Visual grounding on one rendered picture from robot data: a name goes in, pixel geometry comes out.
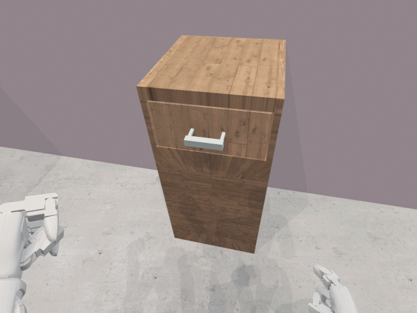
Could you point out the left robot hand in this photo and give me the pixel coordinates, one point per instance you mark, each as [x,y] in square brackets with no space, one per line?
[37,215]

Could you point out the handle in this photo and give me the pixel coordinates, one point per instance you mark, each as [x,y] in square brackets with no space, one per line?
[206,143]

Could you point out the drawer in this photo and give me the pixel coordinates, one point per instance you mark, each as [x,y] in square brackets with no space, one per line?
[246,131]

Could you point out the right robot hand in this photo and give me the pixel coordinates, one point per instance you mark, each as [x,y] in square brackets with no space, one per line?
[339,298]

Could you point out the cabinet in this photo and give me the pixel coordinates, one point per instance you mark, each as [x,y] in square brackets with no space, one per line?
[212,198]

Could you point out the robot left forearm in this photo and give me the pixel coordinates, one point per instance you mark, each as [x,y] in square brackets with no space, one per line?
[12,291]

